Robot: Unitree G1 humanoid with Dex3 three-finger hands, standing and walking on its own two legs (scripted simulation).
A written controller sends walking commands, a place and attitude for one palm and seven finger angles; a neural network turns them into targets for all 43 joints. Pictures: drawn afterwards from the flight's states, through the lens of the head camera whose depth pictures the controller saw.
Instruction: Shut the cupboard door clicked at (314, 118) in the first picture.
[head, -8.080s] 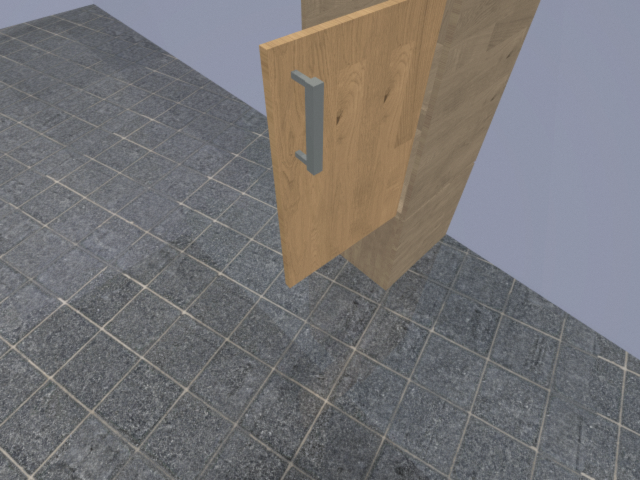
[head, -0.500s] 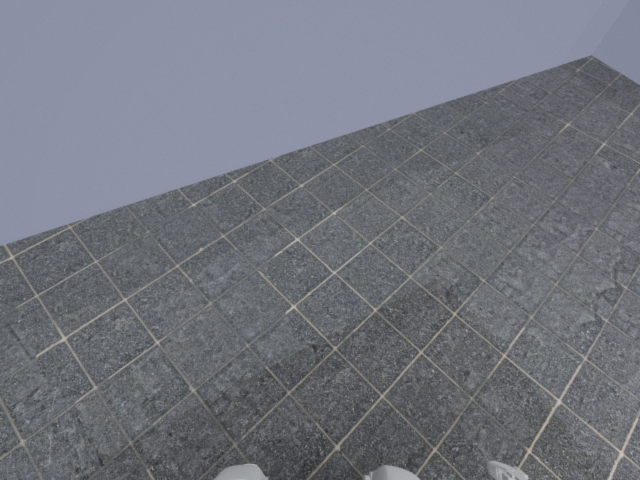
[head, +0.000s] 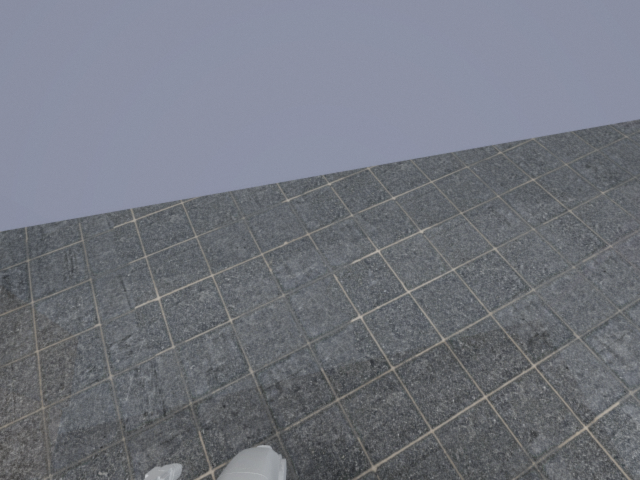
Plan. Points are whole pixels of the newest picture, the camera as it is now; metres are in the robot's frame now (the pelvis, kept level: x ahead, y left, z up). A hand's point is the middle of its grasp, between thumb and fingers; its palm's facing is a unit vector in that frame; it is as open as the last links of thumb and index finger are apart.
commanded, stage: walk to a spot facing it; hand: left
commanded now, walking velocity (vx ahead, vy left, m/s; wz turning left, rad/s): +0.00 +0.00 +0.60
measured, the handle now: out of the picture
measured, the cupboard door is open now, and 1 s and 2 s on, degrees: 86 86 86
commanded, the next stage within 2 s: none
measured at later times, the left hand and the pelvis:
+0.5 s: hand out of the picture +0.09 +0.24 -0.16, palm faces +0.27 -0.93 -0.26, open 7.4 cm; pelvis +0.03 +0.01 -0.01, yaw +17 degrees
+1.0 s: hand out of the picture -0.03 +0.24 -0.20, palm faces +0.61 -0.77 -0.21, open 7.4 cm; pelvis +0.12 +0.09 -0.02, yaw +36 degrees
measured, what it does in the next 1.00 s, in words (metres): walks ahead, turning left: left foot, then right foot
